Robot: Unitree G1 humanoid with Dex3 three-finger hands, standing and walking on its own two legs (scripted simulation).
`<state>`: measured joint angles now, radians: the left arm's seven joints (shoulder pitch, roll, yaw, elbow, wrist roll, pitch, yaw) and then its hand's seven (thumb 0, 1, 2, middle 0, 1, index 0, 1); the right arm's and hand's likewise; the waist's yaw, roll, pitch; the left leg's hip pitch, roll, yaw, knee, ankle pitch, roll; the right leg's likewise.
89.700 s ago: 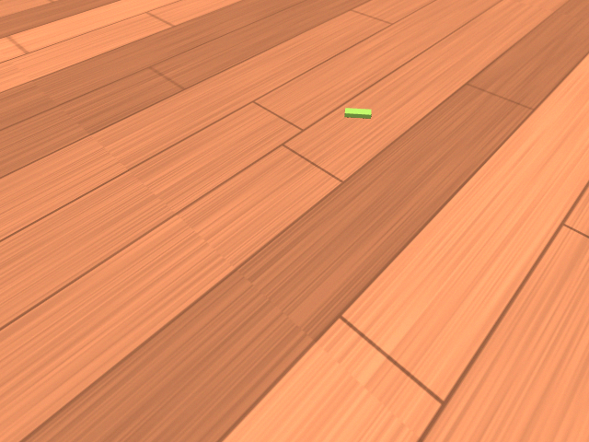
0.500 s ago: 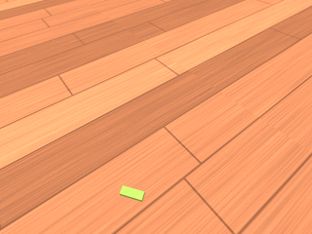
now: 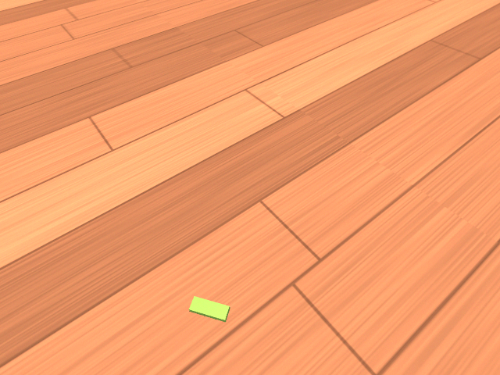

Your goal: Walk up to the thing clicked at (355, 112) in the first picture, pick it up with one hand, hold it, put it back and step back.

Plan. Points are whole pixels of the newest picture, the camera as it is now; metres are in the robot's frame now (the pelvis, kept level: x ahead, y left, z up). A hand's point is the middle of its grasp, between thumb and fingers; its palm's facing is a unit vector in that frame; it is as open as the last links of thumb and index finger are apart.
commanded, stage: stand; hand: left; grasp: from above
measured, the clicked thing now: (209, 308) +0.46 +0.23 -0.77
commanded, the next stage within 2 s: step back in 0.34 s
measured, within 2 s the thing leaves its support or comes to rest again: neither
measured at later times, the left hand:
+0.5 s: hand out of the picture +0.09 +0.27 -0.16, palm faces +0.02 -0.93 -0.37, open 7.4 cm
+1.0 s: hand out of the picture +0.02 +0.30 -0.18, palm faces -0.11 -0.92 -0.39, open 7.4 cm
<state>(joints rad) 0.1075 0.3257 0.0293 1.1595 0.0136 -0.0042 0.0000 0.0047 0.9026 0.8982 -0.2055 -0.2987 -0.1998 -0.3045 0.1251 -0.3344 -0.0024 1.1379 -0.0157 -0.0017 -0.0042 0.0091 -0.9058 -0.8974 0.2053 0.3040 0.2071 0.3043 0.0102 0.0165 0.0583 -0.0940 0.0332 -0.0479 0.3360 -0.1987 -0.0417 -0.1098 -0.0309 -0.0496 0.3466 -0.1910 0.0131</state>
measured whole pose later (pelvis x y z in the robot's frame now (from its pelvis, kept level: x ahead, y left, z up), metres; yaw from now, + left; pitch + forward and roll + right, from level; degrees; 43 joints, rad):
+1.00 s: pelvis -0.10 +0.04 -0.03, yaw -5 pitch -2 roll +0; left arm 0.13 0.38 0.07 0.89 0.02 0.05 0.01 0.01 0.90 0.90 -0.21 -0.30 -0.20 -0.30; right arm 0.13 -0.35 -0.04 0.86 -0.02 0.03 -0.01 0.01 -0.90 -0.90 0.21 0.30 0.21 0.30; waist -0.01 -0.01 0.21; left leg -0.36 0.02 0.06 0.67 -0.27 0.03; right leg -0.27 0.03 0.07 0.73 -0.43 0.00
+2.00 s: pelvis -0.38 +0.02 -0.02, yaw -3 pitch -2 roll +1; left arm 0.17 0.35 0.07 0.79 0.04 0.04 0.02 0.01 0.90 0.90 -0.21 -0.30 -0.20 -0.30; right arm 0.21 -0.41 -0.05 0.87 -0.01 0.06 -0.02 0.01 -0.91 -0.90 0.21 0.30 0.21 0.30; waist 0.01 0.03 0.16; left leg -0.39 -0.09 -0.10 1.01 -0.52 -0.02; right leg -0.32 -0.03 -0.01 0.65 -0.29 -0.02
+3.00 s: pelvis -0.66 +0.01 -0.02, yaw -1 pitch -4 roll +0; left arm 0.23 0.39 0.07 1.00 0.03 0.00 -0.02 0.01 0.90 0.90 -0.21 -0.30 -0.20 -0.30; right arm 0.22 -0.36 -0.04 0.99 -0.04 0.02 0.02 0.01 -0.90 -0.90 0.21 0.30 0.21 0.30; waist 0.01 0.01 0.07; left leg -0.21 0.04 -0.03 0.63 -0.36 -0.01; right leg -0.27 0.01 -0.01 0.62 -0.29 -0.02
